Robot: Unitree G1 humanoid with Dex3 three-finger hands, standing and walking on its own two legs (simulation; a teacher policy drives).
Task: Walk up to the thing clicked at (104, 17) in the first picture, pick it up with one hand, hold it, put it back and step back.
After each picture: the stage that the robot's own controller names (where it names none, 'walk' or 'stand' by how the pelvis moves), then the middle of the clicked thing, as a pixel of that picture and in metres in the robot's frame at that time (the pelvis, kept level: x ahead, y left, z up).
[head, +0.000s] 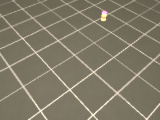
stand; (103, 16) +1.92 -0.27 -0.72
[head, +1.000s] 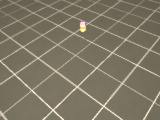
walk; (82, 26) +1.82 +0.11 -0.70
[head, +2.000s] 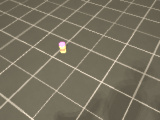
walk; (62, 47) +1.28 +0.30 -0.72
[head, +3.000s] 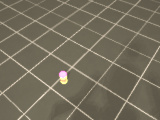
walk; (63, 77) +0.85 +0.24 -0.71
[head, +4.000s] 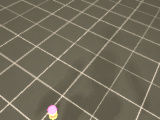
walk; (52, 112) +0.51 +0.20 -0.70
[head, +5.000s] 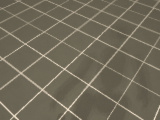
stand; out of the picture +0.41 +0.20 -0.72
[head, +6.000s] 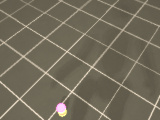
stand; (61, 110) +0.44 +0.18 -0.71
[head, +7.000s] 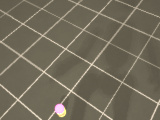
walk; (60, 110) +0.39 +0.21 -0.69
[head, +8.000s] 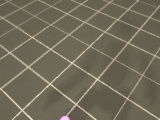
stand; out of the picture +0.40 +0.15 -0.69
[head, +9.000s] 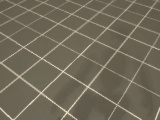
stand; out of the picture +0.39 +0.21 -0.71
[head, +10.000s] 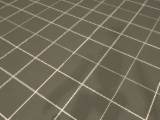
walk; out of the picture +0.42 +0.22 -0.71
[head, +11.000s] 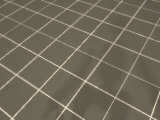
stand; out of the picture +0.39 +0.24 -0.70
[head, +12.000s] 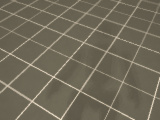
stand; out of the picture +0.33 +0.22 -0.72
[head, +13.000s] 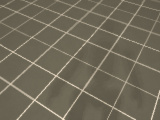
stand; out of the picture +0.32 +0.21 -0.73
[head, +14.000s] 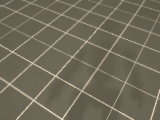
stand; out of the picture +0.32 +0.22 -0.73
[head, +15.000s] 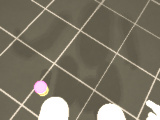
go down; (41, 88) +0.36 +0.23 -0.47
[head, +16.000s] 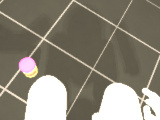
go down; (29, 68) +0.39 +0.26 -0.31
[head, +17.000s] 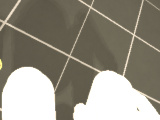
close in; out of the picture +0.37 +0.29 -0.23
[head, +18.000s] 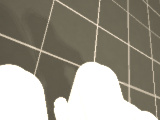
close; out of the picture +0.37 +0.30 -0.21
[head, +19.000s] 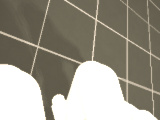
lift; out of the picture +0.36 +0.30 -0.22
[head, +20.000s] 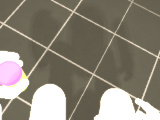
lift; (13, 78) +0.31 +0.24 -0.04
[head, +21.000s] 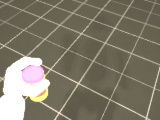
hold; (36, 84) +0.33 +0.17 +0.03
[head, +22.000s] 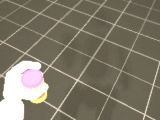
hold; (35, 86) +0.33 +0.17 +0.01
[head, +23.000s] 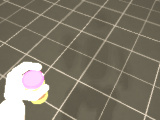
hold; (36, 87) +0.33 +0.17 +0.01
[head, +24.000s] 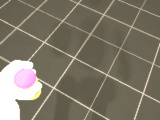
crouch; (28, 85) +0.34 +0.19 -0.05
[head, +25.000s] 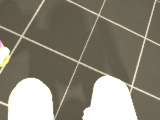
lower; out of the picture +0.42 +0.27 -0.10
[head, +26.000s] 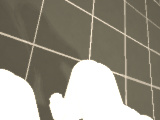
lower; out of the picture +0.38 +0.32 -0.22
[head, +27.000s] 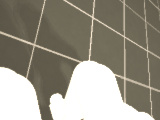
lower; out of the picture +0.38 +0.32 -0.22
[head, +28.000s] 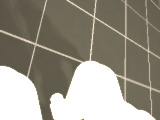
lower; out of the picture +0.37 +0.32 -0.22
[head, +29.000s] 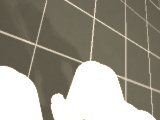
lower; out of the picture +0.37 +0.32 -0.22
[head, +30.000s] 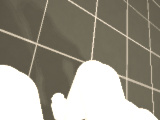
open; out of the picture +0.36 +0.31 -0.22
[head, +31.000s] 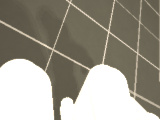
stand; out of the picture +0.37 +0.30 -0.23
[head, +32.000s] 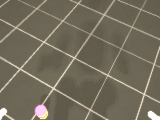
stand; (41, 112) +0.35 +0.23 -0.58
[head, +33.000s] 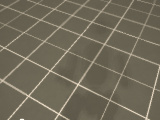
stand; out of the picture +0.34 +0.23 -0.67
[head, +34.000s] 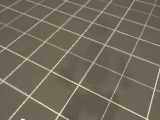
stand; out of the picture +0.34 +0.23 -0.67
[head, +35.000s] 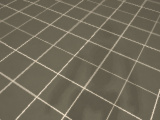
stand; out of the picture +0.36 +0.21 -0.72
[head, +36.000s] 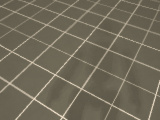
stand; out of the picture +0.34 +0.23 -0.73
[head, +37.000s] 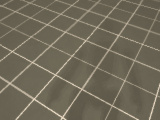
stand; out of the picture +0.33 +0.23 -0.73
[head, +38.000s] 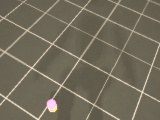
walk; (52, 106) +0.41 +0.18 -0.71
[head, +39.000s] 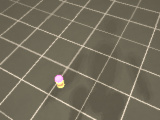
walk; (59, 81) +0.70 +0.26 -0.70
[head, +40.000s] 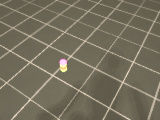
stand; (63, 65) +1.02 +0.19 -0.71
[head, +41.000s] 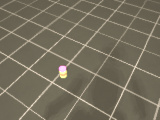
stand; (63, 72) +0.94 +0.21 -0.72
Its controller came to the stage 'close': yes
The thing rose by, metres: 0.72
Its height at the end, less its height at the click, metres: +0.00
